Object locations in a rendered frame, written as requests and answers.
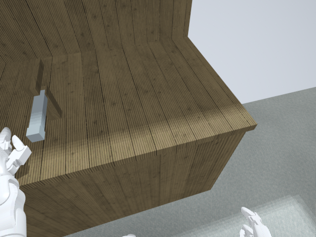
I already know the tap lever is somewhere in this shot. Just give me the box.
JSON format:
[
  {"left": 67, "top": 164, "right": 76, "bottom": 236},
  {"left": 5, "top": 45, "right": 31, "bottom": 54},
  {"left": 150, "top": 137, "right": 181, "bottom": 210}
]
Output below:
[{"left": 26, "top": 90, "right": 48, "bottom": 142}]

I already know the counter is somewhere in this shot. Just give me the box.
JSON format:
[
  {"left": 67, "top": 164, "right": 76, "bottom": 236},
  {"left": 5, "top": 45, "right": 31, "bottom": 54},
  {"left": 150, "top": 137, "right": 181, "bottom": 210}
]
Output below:
[{"left": 0, "top": 0, "right": 257, "bottom": 237}]

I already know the robot left hand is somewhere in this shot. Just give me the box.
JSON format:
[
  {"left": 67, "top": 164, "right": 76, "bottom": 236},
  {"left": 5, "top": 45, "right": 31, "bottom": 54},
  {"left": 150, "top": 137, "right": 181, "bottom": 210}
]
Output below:
[{"left": 0, "top": 127, "right": 32, "bottom": 177}]

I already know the robot right hand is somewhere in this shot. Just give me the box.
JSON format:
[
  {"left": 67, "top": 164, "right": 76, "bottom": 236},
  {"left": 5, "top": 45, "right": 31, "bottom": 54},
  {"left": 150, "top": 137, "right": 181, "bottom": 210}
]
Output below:
[{"left": 239, "top": 207, "right": 272, "bottom": 237}]

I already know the robot left forearm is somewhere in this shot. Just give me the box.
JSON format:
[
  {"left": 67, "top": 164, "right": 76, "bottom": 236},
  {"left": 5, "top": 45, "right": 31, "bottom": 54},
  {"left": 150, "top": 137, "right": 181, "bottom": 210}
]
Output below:
[{"left": 0, "top": 175, "right": 27, "bottom": 237}]

